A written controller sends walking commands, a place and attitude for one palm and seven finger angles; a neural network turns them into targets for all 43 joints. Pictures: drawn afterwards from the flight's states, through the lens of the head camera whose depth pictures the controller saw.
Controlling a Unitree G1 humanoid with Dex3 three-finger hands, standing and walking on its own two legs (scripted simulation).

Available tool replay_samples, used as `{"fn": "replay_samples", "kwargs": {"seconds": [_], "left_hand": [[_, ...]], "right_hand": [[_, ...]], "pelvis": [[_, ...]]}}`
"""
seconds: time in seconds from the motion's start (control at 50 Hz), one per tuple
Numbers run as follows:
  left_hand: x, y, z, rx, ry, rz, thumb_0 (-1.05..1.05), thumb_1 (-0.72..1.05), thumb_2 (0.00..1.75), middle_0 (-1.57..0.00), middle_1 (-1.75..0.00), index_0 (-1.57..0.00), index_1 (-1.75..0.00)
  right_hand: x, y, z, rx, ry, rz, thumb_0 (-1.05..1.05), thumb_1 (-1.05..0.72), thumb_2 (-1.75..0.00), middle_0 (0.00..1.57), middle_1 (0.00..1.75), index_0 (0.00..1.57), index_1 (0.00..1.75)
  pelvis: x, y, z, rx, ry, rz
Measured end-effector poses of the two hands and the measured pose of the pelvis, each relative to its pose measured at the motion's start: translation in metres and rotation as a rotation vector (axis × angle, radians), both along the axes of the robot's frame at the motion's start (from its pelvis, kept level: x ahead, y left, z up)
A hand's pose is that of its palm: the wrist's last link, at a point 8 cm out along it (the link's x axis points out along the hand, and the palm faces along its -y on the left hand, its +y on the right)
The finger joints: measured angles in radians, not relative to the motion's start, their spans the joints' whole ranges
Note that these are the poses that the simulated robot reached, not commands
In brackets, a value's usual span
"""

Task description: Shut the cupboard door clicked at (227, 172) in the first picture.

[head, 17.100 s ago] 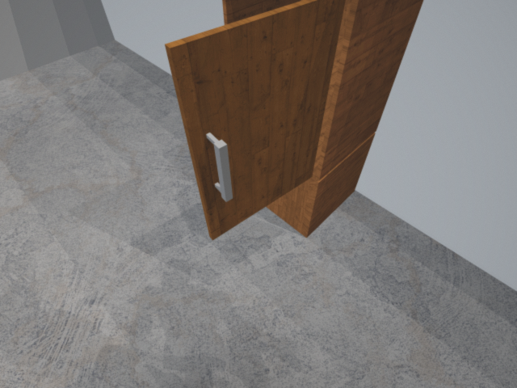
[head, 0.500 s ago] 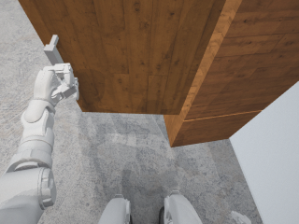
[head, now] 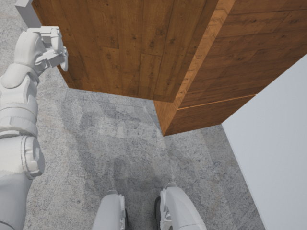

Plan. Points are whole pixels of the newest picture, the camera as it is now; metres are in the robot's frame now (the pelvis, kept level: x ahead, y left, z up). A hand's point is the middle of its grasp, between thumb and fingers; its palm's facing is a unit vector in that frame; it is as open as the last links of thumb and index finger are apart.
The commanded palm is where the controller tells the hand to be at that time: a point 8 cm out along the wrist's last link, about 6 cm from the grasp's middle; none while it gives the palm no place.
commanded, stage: push the door shut along its arc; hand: left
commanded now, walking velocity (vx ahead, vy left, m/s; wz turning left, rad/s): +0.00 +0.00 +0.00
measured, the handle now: (44, 32) +0.60 +0.23 +0.07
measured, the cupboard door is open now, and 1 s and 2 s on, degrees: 70 59 56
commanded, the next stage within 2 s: pull the fist back off the door in 0.86 s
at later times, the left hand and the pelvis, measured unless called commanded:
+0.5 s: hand (85, 35) +0.59 +0.13 +0.08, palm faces -0.33 -0.95 -0.02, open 2.9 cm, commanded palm +0.60 +0.16 +0.07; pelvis +0.01 +0.00 -0.01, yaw -3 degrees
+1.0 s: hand (92, 27) +0.61 +0.11 +0.08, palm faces -0.36 -0.93 +0.02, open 3.3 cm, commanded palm +0.63 +0.11 +0.07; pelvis +0.00 +0.00 -0.03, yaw -2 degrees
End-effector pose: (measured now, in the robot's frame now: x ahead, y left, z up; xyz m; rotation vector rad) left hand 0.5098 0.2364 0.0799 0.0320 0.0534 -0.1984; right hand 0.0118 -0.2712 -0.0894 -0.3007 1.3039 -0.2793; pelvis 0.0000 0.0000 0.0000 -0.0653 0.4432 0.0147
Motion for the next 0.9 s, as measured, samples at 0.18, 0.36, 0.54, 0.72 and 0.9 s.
{"fn": "replay_samples", "kwargs": {"seconds": [0.18,0.36,0.54,0.72,0.9], "left_hand": [[0.029,-0.020,-0.002,-0.003,0.013,-0.072,0.02,0.90,0.90,-1.30,-1.50,-1.30,-1.50],[0.060,-0.049,0.000,-0.016,0.026,-0.118,0.02,0.90,0.90,-1.30,-1.50,-1.30,-1.50],[0.077,-0.049,0.000,0.003,0.042,-0.140,-0.01,0.85,0.91,-1.30,-1.50,-1.31,-1.50],[0.088,-0.052,0.000,0.005,0.051,-0.161,-0.01,0.85,0.92,-1.30,-1.50,-1.32,-1.50],[0.094,-0.061,0.003,0.007,0.056,-0.184,0.02,0.92,0.96,-1.30,-1.50,-1.30,-1.50]], "right_hand": [[-0.014,0.008,-0.002,0.001,0.037,-0.037,0.00,-0.90,-0.89,0.21,0.30,0.21,0.30],[-0.029,0.016,-0.003,0.012,0.071,-0.090,0.00,-0.90,-0.89,0.21,0.30,0.21,0.30],[-0.043,0.019,-0.005,0.011,0.115,-0.122,0.00,-0.90,-0.89,0.21,0.30,0.21,0.30],[-0.048,0.011,-0.006,-0.026,0.145,-0.112,0.00,-0.90,-0.89,0.21,0.30,0.21,0.30],[-0.050,0.007,-0.006,-0.050,0.137,-0.103,0.00,-0.90,-0.89,0.21,0.30,0.21,0.30]], "pelvis": [[0.003,0.004,-0.005,-0.009,0.031,-0.012],[0.009,0.004,-0.008,-0.011,0.056,-0.030],[0.012,0.001,-0.013,-0.013,0.078,-0.038],[0.009,-0.002,-0.020,-0.024,0.104,-0.026],[0.007,-0.003,-0.024,-0.032,0.114,-0.022]]}}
